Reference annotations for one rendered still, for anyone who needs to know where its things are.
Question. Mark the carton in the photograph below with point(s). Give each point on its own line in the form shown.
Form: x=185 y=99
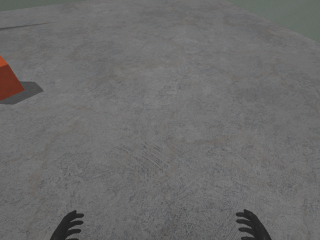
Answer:
x=9 y=84

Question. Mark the robot right hand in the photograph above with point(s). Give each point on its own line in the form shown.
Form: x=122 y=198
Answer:
x=258 y=230

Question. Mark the robot left hand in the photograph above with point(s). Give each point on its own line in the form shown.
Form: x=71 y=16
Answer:
x=62 y=232

